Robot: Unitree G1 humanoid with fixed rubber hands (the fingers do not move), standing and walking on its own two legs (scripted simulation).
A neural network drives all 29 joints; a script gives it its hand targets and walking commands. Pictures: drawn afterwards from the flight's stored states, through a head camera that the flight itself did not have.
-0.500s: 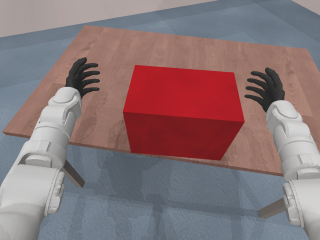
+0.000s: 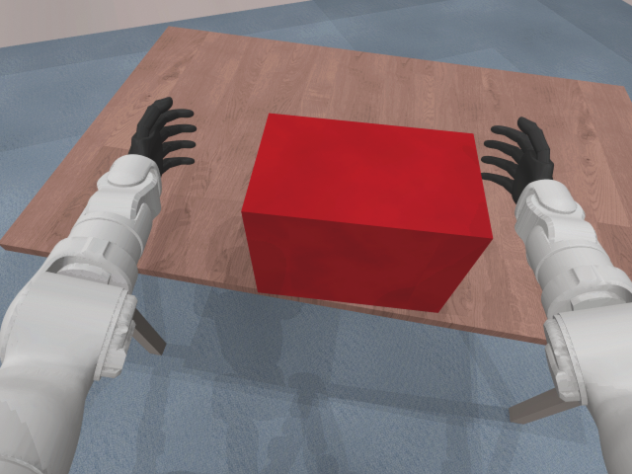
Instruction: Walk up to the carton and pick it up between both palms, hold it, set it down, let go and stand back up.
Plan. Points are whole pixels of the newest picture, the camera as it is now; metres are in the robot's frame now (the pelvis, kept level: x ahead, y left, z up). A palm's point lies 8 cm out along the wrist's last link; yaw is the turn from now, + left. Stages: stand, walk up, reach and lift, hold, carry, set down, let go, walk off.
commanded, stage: reach and lift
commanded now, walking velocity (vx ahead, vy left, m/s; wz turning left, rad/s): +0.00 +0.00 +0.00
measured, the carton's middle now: (358, 218) +0.47 -0.05 +0.01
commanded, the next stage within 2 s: none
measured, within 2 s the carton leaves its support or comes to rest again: neither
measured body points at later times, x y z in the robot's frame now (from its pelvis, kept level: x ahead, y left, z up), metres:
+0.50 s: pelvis -0.02 -0.01 -0.04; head +0.08 -0.01 +0.40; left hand +0.46 +0.21 +0.04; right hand +0.45 -0.26 +0.04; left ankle -0.03 +0.14 -0.74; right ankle +0.03 -0.12 -0.74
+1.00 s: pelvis -0.03 -0.01 -0.04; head +0.07 -0.01 +0.39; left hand +0.46 +0.16 +0.04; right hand +0.46 -0.23 +0.05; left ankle -0.03 +0.13 -0.74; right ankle +0.03 -0.12 -0.74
